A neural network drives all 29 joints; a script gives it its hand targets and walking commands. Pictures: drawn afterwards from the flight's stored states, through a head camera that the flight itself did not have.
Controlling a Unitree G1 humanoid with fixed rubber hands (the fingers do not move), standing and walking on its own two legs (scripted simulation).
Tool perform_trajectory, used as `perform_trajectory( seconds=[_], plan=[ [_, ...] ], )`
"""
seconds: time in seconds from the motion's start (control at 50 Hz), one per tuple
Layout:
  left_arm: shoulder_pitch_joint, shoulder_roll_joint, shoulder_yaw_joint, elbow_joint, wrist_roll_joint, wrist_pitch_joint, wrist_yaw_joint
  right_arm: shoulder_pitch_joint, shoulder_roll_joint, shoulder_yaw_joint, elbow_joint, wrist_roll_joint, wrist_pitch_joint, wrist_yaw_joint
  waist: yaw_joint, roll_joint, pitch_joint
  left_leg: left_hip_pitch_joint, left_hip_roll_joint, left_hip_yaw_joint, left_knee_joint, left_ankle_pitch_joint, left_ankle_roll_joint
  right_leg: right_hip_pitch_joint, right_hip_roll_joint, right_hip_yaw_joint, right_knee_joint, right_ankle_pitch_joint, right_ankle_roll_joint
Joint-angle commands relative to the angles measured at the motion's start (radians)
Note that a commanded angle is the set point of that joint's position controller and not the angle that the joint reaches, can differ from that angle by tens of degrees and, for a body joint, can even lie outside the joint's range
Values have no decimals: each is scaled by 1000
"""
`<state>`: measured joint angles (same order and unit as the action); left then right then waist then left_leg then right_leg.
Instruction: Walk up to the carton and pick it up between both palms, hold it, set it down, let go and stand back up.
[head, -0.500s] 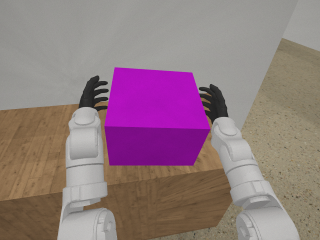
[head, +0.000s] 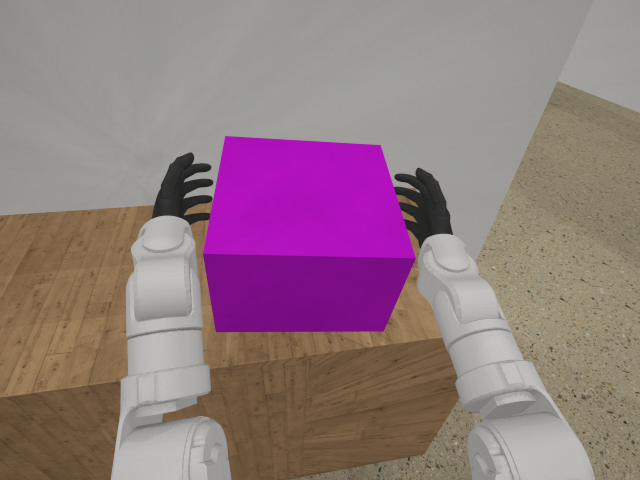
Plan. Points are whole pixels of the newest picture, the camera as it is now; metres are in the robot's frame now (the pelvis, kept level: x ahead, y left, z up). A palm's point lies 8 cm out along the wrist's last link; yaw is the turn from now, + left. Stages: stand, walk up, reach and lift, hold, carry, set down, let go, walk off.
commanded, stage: hold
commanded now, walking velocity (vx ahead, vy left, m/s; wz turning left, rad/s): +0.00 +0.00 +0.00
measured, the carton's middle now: (303, 232) +0.40 +0.01 +0.12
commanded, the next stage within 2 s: none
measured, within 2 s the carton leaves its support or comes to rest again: neither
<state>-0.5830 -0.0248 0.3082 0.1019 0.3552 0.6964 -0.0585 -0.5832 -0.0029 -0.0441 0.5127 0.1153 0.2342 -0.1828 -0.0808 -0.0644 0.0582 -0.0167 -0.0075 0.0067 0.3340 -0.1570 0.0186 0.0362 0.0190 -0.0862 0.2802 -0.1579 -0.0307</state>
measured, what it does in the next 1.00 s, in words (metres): stands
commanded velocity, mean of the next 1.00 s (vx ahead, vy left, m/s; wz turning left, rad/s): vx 0.00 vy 0.00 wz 0.00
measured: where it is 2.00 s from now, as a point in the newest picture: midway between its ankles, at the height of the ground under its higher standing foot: outside the picture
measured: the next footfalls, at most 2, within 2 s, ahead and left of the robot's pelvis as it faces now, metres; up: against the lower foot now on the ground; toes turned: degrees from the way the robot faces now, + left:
none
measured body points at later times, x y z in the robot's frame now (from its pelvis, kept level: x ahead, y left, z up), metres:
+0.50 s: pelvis +0.00 +0.00 +0.00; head -0.04 +0.04 +0.45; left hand +0.37 +0.17 +0.18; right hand +0.37 -0.14 +0.17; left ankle +0.03 +0.10 -0.75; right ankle +0.01 -0.10 -0.75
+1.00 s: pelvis +0.01 +0.00 +0.00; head -0.04 +0.04 +0.45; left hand +0.37 +0.17 +0.18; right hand +0.37 -0.14 +0.17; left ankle +0.03 +0.10 -0.75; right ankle +0.01 -0.10 -0.75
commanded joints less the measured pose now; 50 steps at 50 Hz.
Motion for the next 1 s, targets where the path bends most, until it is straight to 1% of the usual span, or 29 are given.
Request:
perform_trajectory(
  seconds=[0.0,0.04,0.06,0.08,0.12,0.14,0.16,0.18,0.24,0.28,0.34,0.4,0.44,0.48,0.5,0.52,0.58,0.62,0.66,0.7,0.72,0.78,0.86,0.88,0.92,0.98],
  plan=[
    [-528,-499,-485,-73,-170,-54,-119,-786,496,362,-357,71,-83,96,0,71,-396,140,-11,15,-12,226,-21,52,3,-3,-24,220,67],
    [-495,-482,-460,-54,-159,-47,-124,-775,494,378,-360,68,-76,88,10,40,-374,125,-14,17,-19,218,-11,75,0,2,-22,248,77],
    [-498,-477,-454,-56,-156,-46,-129,-768,492,375,-353,67,-71,86,8,30,-365,117,-12,20,-26,204,-8,76,2,1,-24,238,78],
    [-488,-474,-434,-38,-148,-39,-133,-759,488,371,-336,61,-63,85,15,25,-330,103,-13,23,-35,187,-3,76,3,0,-27,224,79],
    [-490,-465,-418,-34,-143,-35,-143,-749,497,361,-328,54,-57,85,15,11,-308,75,-14,30,-51,146,5,85,-2,5,-32,202,83],
    [-500,-473,-422,-48,-147,-36,-144,-751,501,361,-332,55,-57,85,14,18,-302,68,-13,29,-55,143,5,82,-1,6,-34,192,80],
    [-512,-469,-409,-37,-140,-35,-146,-760,501,353,-321,51,-56,86,18,16,-284,63,-13,31,-60,133,7,72,-3,5,-39,177,80],
    [-525,-468,-413,-42,-142,-35,-147,-763,500,346,-318,49,-57,88,12,20,-289,65,-13,31,-61,129,5,68,-3,4,-40,168,80],
    [-557,-481,-435,-60,-154,-41,-144,-766,500,340,-313,55,-60,95,3,56,-298,92,-10,27,-50,151,-8,41,1,0,-42,149,70],
    [-579,-497,-468,-78,-168,-48,-136,-775,499,335,-322,56,-68,99,-11,88,-318,113,-7,20,-39,171,-21,17,3,-5,-40,142,63],
    [-583,-514,-493,-80,-174,-50,-124,-767,486,313,-300,51,-73,106,-25,128,-323,147,1,13,-29,174,-38,-21,5,-11,-43,99,49],
    [-582,-510,-494,-71,-164,-47,-117,-756,476,292,-266,39,-74,117,-24,138,-321,140,6,10,-43,125,-39,-37,4,-18,-48,40,42],
    [-578,-513,-492,-59,-164,-46,-113,-769,466,285,-263,32,-79,123,-23,135,-321,131,10,9,-45,124,-38,-33,4,-20,-46,35,40],
    [-550,-506,-478,-44,-155,-41,-114,-753,458,285,-252,30,-80,124,-18,126,-315,135,11,10,-43,137,-35,-26,3,-17,-46,54,44],
    [-543,-502,-471,-46,-150,-39,-114,-748,460,286,-251,31,-80,123,-12,120,-315,131,9,13,-42,146,-35,-17,3,-19,-44,66,45],
    [-537,-504,-473,-54,-154,-39,-114,-749,463,296,-260,34,-81,123,-12,114,-326,133,10,10,-40,165,-34,-3,6,-18,-39,85,44],
    [-515,-499,-470,-70,-157,-43,-117,-767,472,336,-307,57,-89,114,1,71,-372,150,2,15,-18,250,-29,40,9,-14,-28,183,56],
    [-511,-501,-477,-93,-168,-50,-118,-780,484,366,-352,74,-93,104,3,56,-411,160,-4,14,-1,296,-27,69,12,-8,-19,254,65],
    [-507,-500,-490,-119,-177,-57,-117,-779,489,390,-384,87,-93,96,0,43,-425,173,-6,9,11,334,-30,85,17,-8,-13,295,67],
    [-500,-497,-502,-139,-184,-62,-116,-759,489,406,-400,96,-87,90,1,48,-430,175,-9,3,19,354,-30,89,16,-1,-6,329,71],
    [-503,-490,-498,-138,-180,-62,-116,-751,490,407,-393,100,-81,88,0,51,-416,171,-11,6,16,344,-29,84,15,2,-11,325,72],
    [-494,-488,-490,-128,-169,-53,-120,-716,482,394,-361,90,-66,91,0,60,-348,150,-9,10,-5,295,-29,53,12,-2,-25,261,69],
    [-502,-477,-468,-105,-151,-35,-130,-689,472,352,-301,71,-50,99,-4,84,-257,107,-3,18,-40,190,-25,30,3,-1,-43,160,63],
    [-512,-479,-471,-106,-153,-34,-130,-685,472,341,-288,66,-48,102,-13,98,-251,102,-3,19,-46,167,-27,19,-2,0,-46,136,60],
    [-528,-486,-467,-94,-153,-32,-133,-699,473,325,-280,59,-49,105,-13,103,-248,99,-3,21,-50,153,-29,16,0,-2,-50,118,58],
    [-549,-502,-489,-111,-163,-37,-130,-719,473,317,-292,56,-60,111,-20,121,-293,119,2,14,-42,178,-36,12,0,-7,-41,122,52]
  ],
)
